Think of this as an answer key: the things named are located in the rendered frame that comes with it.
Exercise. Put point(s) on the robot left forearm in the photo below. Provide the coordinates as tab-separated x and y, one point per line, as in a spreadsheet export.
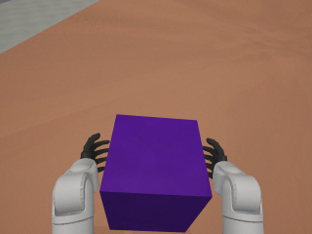
73	199

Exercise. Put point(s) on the robot right forearm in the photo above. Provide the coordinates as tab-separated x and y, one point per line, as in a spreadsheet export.
241	201

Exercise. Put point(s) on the robot left hand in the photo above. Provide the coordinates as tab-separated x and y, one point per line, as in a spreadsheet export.
90	153

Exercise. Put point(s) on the carton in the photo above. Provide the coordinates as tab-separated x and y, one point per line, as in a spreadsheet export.
155	176

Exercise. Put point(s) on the robot right hand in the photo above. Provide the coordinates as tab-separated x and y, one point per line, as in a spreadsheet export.
218	155

